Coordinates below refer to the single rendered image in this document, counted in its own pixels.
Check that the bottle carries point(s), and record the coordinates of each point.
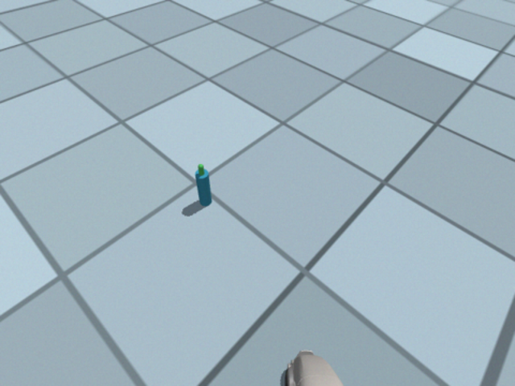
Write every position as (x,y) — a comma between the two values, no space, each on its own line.
(203,186)

